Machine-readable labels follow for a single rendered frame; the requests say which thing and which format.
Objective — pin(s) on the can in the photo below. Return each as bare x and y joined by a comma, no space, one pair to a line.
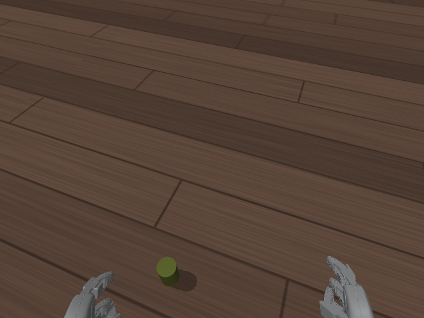
168,271

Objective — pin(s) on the right robot hand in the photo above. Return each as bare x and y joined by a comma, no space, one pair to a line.
352,297

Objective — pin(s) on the left robot hand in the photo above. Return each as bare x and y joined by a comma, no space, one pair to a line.
83,305

